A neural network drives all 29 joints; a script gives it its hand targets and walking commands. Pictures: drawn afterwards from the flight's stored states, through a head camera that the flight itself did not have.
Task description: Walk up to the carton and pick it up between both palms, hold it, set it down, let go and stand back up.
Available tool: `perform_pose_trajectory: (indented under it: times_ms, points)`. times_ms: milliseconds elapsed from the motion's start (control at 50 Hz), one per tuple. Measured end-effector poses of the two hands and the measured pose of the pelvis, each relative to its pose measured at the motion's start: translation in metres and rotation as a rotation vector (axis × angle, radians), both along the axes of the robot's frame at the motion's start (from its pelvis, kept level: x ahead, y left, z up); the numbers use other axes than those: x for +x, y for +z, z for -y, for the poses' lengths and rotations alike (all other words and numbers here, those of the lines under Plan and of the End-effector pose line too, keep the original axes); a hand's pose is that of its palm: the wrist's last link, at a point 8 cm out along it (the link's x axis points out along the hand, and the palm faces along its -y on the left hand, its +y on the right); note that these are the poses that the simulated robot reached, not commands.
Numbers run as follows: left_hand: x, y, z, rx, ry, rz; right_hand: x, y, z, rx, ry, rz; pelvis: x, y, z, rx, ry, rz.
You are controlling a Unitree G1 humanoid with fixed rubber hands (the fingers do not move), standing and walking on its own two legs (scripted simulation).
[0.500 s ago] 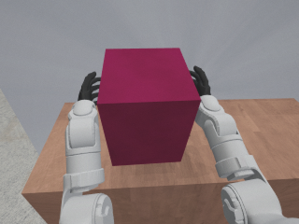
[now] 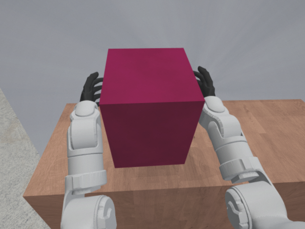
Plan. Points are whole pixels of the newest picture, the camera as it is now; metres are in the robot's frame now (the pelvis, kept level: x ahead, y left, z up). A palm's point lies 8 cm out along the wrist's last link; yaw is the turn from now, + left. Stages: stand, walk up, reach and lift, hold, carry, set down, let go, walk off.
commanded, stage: hold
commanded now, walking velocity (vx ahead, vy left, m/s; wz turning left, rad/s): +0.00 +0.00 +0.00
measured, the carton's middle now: (148, 109) +0.38 +0.01 +0.16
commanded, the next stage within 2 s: none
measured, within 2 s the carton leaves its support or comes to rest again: neither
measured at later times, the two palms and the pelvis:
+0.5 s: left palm (89, 104) +0.35 +0.15 +0.20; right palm (205, 97) +0.36 -0.14 +0.21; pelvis +0.00 +0.00 +0.00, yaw +0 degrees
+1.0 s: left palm (89, 102) +0.36 +0.15 +0.21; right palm (205, 94) +0.36 -0.14 +0.22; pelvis +0.00 +0.00 +0.00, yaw +0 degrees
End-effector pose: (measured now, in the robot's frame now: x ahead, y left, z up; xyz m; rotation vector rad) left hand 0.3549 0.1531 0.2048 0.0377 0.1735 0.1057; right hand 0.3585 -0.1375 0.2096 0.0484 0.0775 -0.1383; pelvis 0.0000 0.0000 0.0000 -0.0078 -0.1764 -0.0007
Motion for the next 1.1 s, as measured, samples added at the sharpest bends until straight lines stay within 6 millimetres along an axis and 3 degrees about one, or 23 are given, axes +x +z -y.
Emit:
perform_pose_trajectory:
  times_ms: [420, 580, 720, 1100]
  points:
    - [-0.006, 0.003, -0.001, -0.001, 0.005, 0.031, -0.005, 0.005, -0.001, 0.005, 0.005, 0.032, 0.004, 0.0, -0.002, -0.003, 0.001, 0.01]
    - [-0.002, -0.005, -0.001, 0.01, 0.002, -0.027, 0.0, -0.006, -0.001, 0.002, 0.008, -0.025, 0.0, 0.0, -0.001, 0.0, 0.002, 0.007]
    - [-0.004, 0.001, 0.001, 0.013, 0.009, 0.017, -0.001, 0.002, 0.001, 0.015, 0.009, 0.02, 0.0, 0.0, 0.0, -0.002, 0.001, -0.011]
    - [0.001, -0.004, -0.002, -0.002, 0.003, -0.01, 0.003, 0.003, -0.002, 0.001, 0.006, -0.005, 0.005, 0.0, 0.001, -0.001, 0.003, 0.006]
